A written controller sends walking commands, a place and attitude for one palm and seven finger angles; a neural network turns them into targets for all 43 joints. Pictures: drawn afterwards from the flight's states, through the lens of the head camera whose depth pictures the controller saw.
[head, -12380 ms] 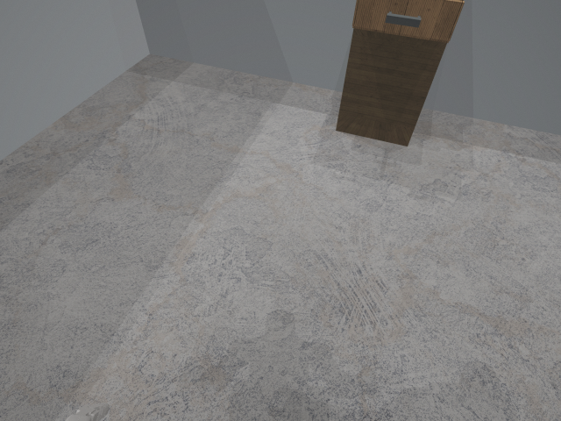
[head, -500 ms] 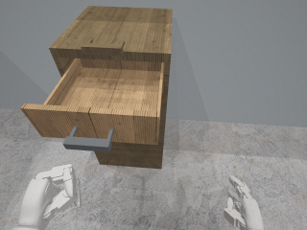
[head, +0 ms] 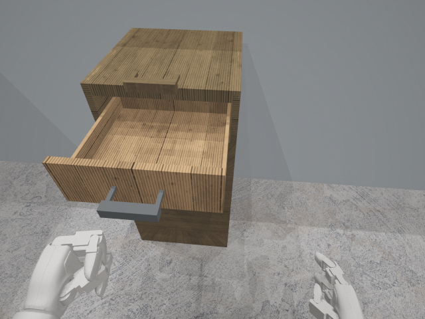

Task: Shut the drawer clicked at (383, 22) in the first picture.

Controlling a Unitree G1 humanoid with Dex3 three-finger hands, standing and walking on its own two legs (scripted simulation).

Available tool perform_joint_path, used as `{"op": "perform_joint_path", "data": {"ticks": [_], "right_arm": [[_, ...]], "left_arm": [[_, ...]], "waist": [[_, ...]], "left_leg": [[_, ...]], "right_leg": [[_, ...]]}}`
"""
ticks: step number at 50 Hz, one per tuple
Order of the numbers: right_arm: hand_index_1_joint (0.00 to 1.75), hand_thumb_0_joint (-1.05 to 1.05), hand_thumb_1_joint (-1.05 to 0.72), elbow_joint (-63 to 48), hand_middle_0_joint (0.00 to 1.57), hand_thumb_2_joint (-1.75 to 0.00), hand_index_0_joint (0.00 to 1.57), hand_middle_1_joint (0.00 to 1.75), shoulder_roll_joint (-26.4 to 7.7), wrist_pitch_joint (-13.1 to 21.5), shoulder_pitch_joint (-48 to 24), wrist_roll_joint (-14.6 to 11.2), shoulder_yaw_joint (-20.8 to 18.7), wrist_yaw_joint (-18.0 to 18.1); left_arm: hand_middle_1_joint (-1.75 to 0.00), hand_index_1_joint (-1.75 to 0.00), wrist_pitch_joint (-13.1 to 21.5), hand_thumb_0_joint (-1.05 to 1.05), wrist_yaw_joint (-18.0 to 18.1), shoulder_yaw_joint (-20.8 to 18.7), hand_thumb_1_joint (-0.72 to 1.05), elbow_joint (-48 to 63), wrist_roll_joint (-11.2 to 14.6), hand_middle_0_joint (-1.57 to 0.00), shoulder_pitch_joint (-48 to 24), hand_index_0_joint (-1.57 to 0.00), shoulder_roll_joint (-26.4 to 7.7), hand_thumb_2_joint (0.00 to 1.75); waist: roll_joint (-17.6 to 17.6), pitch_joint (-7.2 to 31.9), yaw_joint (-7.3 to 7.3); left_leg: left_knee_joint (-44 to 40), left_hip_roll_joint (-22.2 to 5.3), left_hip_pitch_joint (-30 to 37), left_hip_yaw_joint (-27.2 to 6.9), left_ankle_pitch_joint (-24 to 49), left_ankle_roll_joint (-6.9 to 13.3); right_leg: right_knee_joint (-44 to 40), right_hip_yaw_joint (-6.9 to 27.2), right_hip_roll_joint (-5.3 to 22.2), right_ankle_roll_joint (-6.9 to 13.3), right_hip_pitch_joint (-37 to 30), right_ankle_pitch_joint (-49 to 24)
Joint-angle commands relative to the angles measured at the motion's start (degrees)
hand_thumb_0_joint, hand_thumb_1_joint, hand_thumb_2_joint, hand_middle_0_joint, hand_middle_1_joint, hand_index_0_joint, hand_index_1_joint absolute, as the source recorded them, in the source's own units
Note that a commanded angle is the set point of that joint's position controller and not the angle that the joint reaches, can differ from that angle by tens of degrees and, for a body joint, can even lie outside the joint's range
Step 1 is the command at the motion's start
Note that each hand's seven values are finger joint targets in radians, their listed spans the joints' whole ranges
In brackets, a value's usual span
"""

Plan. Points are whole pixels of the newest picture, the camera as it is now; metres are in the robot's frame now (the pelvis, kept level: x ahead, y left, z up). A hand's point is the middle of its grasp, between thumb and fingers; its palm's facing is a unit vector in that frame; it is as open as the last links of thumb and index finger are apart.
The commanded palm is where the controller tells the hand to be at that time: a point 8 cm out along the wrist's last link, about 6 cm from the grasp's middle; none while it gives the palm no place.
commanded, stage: raise the hand and make a fist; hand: left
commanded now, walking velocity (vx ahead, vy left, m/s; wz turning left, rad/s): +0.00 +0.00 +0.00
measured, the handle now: (133, 201) +0.34 +0.21 +0.02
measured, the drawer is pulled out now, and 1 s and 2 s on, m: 0.26 0.26 0.26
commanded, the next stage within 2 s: bring the fist close to the handle in 0.16 s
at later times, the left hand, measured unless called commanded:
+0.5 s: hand (114, 269) +0.17 +0.17 +0.09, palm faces +0.07 -0.99 -0.08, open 3.2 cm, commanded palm +0.15 +0.23 +0.10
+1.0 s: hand (132, 254) +0.22 +0.17 +0.04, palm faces +0.02 -1.00 -0.05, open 3.2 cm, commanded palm +0.20 +0.22 +0.05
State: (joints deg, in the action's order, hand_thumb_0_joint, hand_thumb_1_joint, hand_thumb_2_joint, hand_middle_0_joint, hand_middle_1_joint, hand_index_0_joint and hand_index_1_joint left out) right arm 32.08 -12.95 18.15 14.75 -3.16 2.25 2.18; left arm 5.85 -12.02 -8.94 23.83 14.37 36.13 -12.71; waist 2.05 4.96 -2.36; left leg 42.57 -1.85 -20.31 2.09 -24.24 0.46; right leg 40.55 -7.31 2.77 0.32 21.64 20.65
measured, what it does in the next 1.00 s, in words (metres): stands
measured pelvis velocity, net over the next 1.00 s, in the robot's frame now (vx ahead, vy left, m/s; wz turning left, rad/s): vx -0.01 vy -0.01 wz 0.00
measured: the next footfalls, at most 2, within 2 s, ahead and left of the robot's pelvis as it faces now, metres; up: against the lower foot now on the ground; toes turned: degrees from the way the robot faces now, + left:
none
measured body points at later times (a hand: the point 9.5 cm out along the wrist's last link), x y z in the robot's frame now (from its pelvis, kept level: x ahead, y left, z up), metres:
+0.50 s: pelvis -0.01 -0.02 +0.00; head -0.01 -0.04 +0.45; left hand +0.16 +0.22 +0.10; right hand +0.18 -0.24 -0.06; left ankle -0.02 +0.11 -0.72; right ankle +0.01 -0.12 -0.72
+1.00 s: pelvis -0.01 -0.01 -0.02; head +0.03 -0.02 +0.43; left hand +0.21 +0.22 +0.05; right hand +0.15 -0.25 -0.10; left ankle -0.02 +0.11 -0.72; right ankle +0.01 -0.12 -0.72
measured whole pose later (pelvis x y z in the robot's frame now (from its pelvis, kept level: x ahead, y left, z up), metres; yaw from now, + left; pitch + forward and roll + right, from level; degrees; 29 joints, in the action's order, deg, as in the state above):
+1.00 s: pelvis -0.01 -0.01 -0.02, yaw +0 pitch +8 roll +0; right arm 34.3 -14.4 16.1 14.2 -1.6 0.6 2.4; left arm 18.8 -13.4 -9.4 -0.5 14.2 18.9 -11.5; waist 1.6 3.7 0.2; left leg 48.9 -2.0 -31.6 1.7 -25.2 -0.4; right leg 48.2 -7.2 3.1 1.5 33.5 22.6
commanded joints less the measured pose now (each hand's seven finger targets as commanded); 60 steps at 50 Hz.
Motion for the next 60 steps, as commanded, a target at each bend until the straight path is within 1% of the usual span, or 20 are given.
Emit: {"op": "perform_joint_path", "data": {"ticks": [1, 7, 11, 12, 17, 21, 23, 29, 31, 33, 35, 37, 39, 41, 44, 46, 49, 52, 55, 60], "right_arm": [[0.3, 0.0, -0.9, -9.4, 0.2, -0.9, 0.2, 0.3, -5.9, 4.3, -7.6, -0.2, -2.7, 0.4], [0.3, 0.0, -0.9, -9.0, 0.2, -0.9, 0.2, 0.3, -6.3, 5.4, -7.3, -0.4, -2.6, 0.8], [0.3, 0.0, -0.9, -8.7, 0.2, -0.9, 0.2, 0.3, -6.4, 6.2, -7.7, -0.3, -2.6, 0.9], [0.3, 0.0, -0.9, -8.6, 0.2, -0.9, 0.2, 0.3, -6.2, 6.0, -7.3, -0.4, -2.8, 1.0], [0.3, 0.0, -0.9, -7.7, 0.2, -0.9, 0.2, 0.3, -6.7, 5.6, -7.1, -0.1, -2.6, 1.6], [0.3, 0.0, -0.9, -6.9, 0.2, -0.9, 0.2, 0.3, -7.0, 5.2, -6.8, 0.2, -2.9, 1.8], [0.3, 0.0, -0.9, -7.1, 0.2, -0.9, 0.2, 0.3, -6.8, 5.1, -6.3, 0.3, -2.9, 1.6], [0.3, 0.0, -0.9, -6.2, 0.2, -0.9, 0.2, 0.3, -7.2, 4.7, -5.9, 0.6, -3.6, 1.4], [0.3, 0.0, -0.9, -5.7, 0.2, -0.9, 0.2, 0.3, -7.3, 4.4, -6.2, 0.8, -3.7, 1.3], [0.3, 0.0, -0.9, -5.6, 0.2, -0.9, 0.2, 0.3, -7.5, 3.8, -5.5, 0.7, -4.1, 1.4], [0.3, 0.0, -0.9, -5.7, 0.2, -0.9, 0.2, 0.3, -7.8, 3.7, -5.4, 0.7, -4.0, 1.4], [0.3, 0.0, -0.9, -5.5, 0.2, -0.9, 0.2, 0.3, -7.8, 3.3, -5.0, 0.9, -4.2, 1.3], [0.3, 0.0, -0.9, -5.9, 0.2, -0.9, 0.2, 0.3, -7.8, 3.3, -4.7, 0.9, -4.2, 1.0], [0.3, 0.0, -0.9, -5.5, 0.2, -0.9, 0.2, 0.3, -8.0, 2.9, -4.6, 1.1, -4.4, 0.9], [0.3, 0.0, -0.9, -5.9, 0.2, -0.9, 0.2, 0.3, -8.2, 2.3, -4.1, 1.1, -4.4, 0.8], [0.3, 0.0, -0.9, -5.8, 0.2, -0.9, 0.2, 0.3, -8.3, 1.7, -4.0, 1.3, -4.5, 0.7], [0.3, 0.0, -0.9, -6.5, 0.2, -0.9, 0.2, 0.3, -8.2, 0.9, -3.4, 1.5, -4.5, 0.4], [0.3, 0.0, -0.9, -6.8, 0.2, -0.9, 0.2, 0.3, -8.1, -0.1, -3.2, 1.7, -4.6, 0.2], [0.3, 0.0, -0.9, -7.0, 0.2, -0.9, 0.2, 0.3, -8.0, -1.0, -3.2, 1.7, -4.7, -0.2], [0.3, 0.0, -0.9, -7.1, 0.2, -0.9, 0.2, 0.3, -8.3, -2.2, -3.1, 1.9, -4.7, -0.5]], "left_arm": [[-1.6, -1.6, 5.8, 0.0, 0.9, -6.2, 0.9, 12.7, 1.2, -1.4, -1.4, -1.4, -6.7, 0.9], [-1.6, -1.6, 6.6, 0.0, -0.5, -4.3, 0.9, 10.8, 1.8, -1.4, -3.1, -1.4, -5.4, 0.9], [-1.6, -1.6, 6.6, 0.0, -0.6, -5.3, 0.9, 10.4, 1.7, -1.4, -3.4, -1.4, -6.5, 0.9], [-1.6, -1.6, 6.5, 0.0, -0.6, -5.8, 0.9, 9.5, 1.7, -1.4, -3.1, -1.4, -6.7, 0.9], [-1.6, -1.6, 6.7, 0.0, -0.4, -3.9, 0.9, 5.0, 1.6, -1.4, -8.6, -1.4, -5.1, 0.9], [-1.6, -1.6, 8.3, 0.0, -0.5, -7.0, 0.9, 2.3, 1.3, -1.4, -11.7, -1.4, -8.1, 0.9], [-1.6, -1.6, 9.3, 0.0, -1.1, -6.1, 0.9, 1.9, 1.4, -1.4, -12.5, -1.4, -7.2, 0.9], [-1.6, -1.6, 11.6, 0.0, -2.3, -7.5, 0.9, -4.1, 2.4, -1.4, -14.0, -1.4, -7.6, 0.9], [-1.6, -1.6, 12.2, 0.0, -2.5, -7.7, 0.9, -5.6, 2.2, -1.4, -14.8, -1.4, -7.7, 0.9], [-1.6, -1.6, 12.6, 0.0, -2.9, -8.7, 0.9, -8.0, 2.5, -1.4, -14.5, -1.4, -8.2, 0.9], [-1.6, -1.6, 13.6, 0.0, -3.3, -7.8, 0.9, -8.2, 2.8, -1.4, -17.7, -1.4, -8.0, 0.9], [-1.6, -1.6, 14.6, 0.0, -3.2, -8.0, 0.9, -9.5, 2.5, -1.4, -17.8, -1.4, -7.9, 0.9], [-1.6, -1.6, 15.7, 0.0, -3.5, -6.2, 0.9, -8.5, 2.4, -1.4, -18.2, -1.4, -6.5, 0.9], [-1.6, -1.6, 16.1, 0.0, -2.8, -6.9, 0.9, -10.1, 1.9, -1.4, -18.2, -1.4, -7.3, 0.9], [-1.6, -1.6, 16.7, 0.0, -2.5, -4.2, 0.9, -11.2, 1.4, -1.4, -21.2, -1.4, -5.5, 0.9], [-1.6, -1.6, 17.1, 0.0, -1.5, -5.6, 0.9, -12.3, 0.7, -1.4, -20.9, -1.4, -6.8, 0.9], [-1.6, -1.6, 17.7, 0.0, -0.8, -3.9, 0.9, -12.2, 0.1, -1.4, -23.4, -1.4, -5.7, 0.9], [-1.6, -1.6, 18.4, 0.0, 0.0, -3.8, 0.9, -13.9, -0.3, -1.4, -22.7, -1.4, -5.0, 0.9], [-1.6, -1.6, 19.0, 0.0, 0.0, -4.0, 0.9, -14.7, -0.4, -1.4, -22.9, -1.4, -5.2, 0.9], [-1.6, -1.6, 20.1, 0.0, 0.2, -1.4, 0.9, -16.7, -1.1, -1.4, -28.6, -1.4, -3.9, 0.9]], "waist": [[0.0, 2.0, -0.51], [0.9, 0.7, 0.27], [0.4, 1.5, 0.0], [-1.3, 1.1, 0.06], [-2.7, -2.6, 1.27], [-2.5, 0.2, 1.07], [-0.2, 1.7, 1.26], [-2.6, 4.1, 1.47], [-1.7, 4.2, 1.5], [-3.6, 4.8, 1.57], [-1.8, 4.3, 2.16], [-3.3, 5.7, 2.05], [-0.6, 8.0, 2.13], [-1.2, 7.4, 2.23], [-1.3, 7.1, 3.14], [-1.8, 7.5, 2.7], [0.0, 9.8, 2.89], [-2.3, 10.9, 2.71], [-0.7, 11.6, 2.48], [-0.4, 11.3, 4.01]], "left_leg": [[-8.0, 1.4, -1.1, -2.9, 14.6, -0.1], [-8.1, 1.6, -1.3, -2.8, 11.6, 0.1], [-7.8, 1.7, -1.4, -2.7, 11.3, 0.3], [-8.0, 1.7, -1.7, -2.6, 10.9, 0.3], [-7.5, 2.0, -3.6, -2.5, 6.5, 0.5], [-6.4, 2.3, -4.1, -2.2, 7.2, 0.5], [-5.9, 2.5, -3.6, -1.8, 8.6, 0.5], [-4.0, 2.7, -5.5, -1.5, 11.6, 0.5], [-3.6, 2.7, -6.3, -1.5, 12.3, 0.5], [-3.3, 2.7, -6.9, -1.3, 12.5, 0.5], [-2.9, 2.8, -7.4, -1.4, 11.7, 0.5], [-2.6, 2.6, -7.6, -1.6, 12.3, 0.5], [-2.2, 2.7, -6.6, -1.5, 13.9, 0.5], [-1.8, 2.5, -7.7, -1.7, 14.0, 0.5], [-1.1, 2.5, -8.6, -2.0, 12.2, 0.4], [-0.8, 2.4, -9.4, -2.1, 12.3, 0.4], [0.1, 2.3, -9.4, -2.3, 13.3, 0.2], [1.1, 2.2, -10.7, -2.4, 14.0, 0.2], [2.1, 2.1, -11.7, -2.3, 15.1, -0.1], [4.2, 1.9, -14.0, -2.7, 12.4, -0.2]], "right_leg": [[-5.6, 1.1, -3.0, 0.6, -3.2, -11.1], [-6.8, 2.0, -2.8, 0.5, -2.1, -8.1], [-7.1, 2.5, -2.6, 0.5, -2.6, -7.8], [-7.4, 2.5, -2.6, 0.3, -2.4, -7.2], [-9.2, 4.0, -2.3, -0.1, 0.6, -0.3], [-9.3, 5.5, -1.7, -0.2, -0.7, 0.5], [-8.7, 5.6, -1.4, -0.1, -1.1, -1.9], [-7.3, 6.5, -0.9, -0.5, -2.0, -6.8], [-6.7, 6.4, -0.9, -0.4, -2.1, -8.0], [-6.0, 6.2, -1.0, -0.6, -1.5, -8.5], [-5.7, 6.4, -0.9, -0.5, -0.4, -7.4], [-4.6, 5.9, -1.2, -0.4, -0.3, -8.1], [-2.8, 5.0, -1.3, -0.1, -0.2, -11.2], [-2.2, 4.6, -1.5, 0.0, 0.6, -11.3], [-0.8, 4.2, -1.6, -0.1, 3.4, -9.4], [0.0, 3.9, -1.7, 0.1, 3.6, -9.2], [2.1, 3.5, -1.7, 0.3, 4.7, -10.5], [3.4, 3.4, -1.8, 0.3, 5.1, -11.4], [4.9, 3.3, -1.8, 0.5, 5.6, -12.5], [6.9, 3.3, -2.0, 0.5, 10.4, -9.4]]}}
